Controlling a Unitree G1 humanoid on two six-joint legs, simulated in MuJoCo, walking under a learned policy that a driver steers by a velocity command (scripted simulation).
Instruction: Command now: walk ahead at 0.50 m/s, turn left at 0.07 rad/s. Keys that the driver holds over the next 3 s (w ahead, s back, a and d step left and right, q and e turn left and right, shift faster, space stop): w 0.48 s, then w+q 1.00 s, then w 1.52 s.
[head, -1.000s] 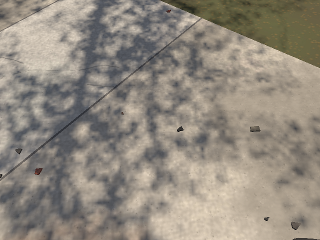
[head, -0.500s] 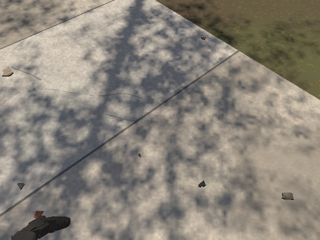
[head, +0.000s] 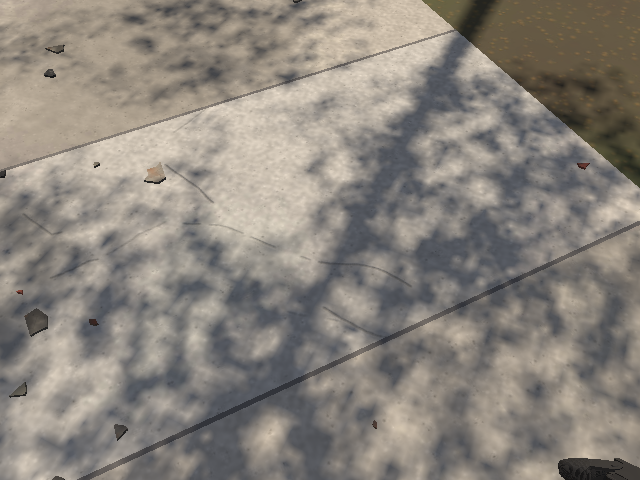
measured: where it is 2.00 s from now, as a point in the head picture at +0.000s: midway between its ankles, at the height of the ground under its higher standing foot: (261, 235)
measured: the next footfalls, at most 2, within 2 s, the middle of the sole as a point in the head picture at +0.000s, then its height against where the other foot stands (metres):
left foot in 0.12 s outside the picture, level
right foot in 0.62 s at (417, 458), level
